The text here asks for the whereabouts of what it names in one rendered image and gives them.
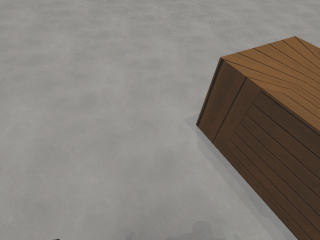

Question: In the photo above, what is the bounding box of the pedestal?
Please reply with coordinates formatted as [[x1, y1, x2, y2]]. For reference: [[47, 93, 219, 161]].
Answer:
[[196, 36, 320, 240]]

